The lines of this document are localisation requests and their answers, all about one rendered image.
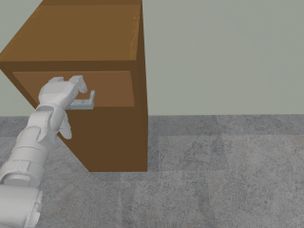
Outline handle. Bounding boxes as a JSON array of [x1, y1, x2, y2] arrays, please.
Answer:
[[66, 90, 96, 110]]

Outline left robot forearm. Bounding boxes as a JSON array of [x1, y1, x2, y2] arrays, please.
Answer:
[[0, 103, 65, 187]]

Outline robot left upper arm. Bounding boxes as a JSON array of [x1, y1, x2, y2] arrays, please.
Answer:
[[0, 184, 44, 228]]

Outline cabinet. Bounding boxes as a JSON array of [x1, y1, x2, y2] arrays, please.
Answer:
[[0, 0, 148, 172]]

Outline drawer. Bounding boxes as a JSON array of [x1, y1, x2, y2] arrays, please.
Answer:
[[12, 70, 135, 106]]

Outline robot left hand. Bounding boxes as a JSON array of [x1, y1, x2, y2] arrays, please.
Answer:
[[38, 75, 87, 140]]

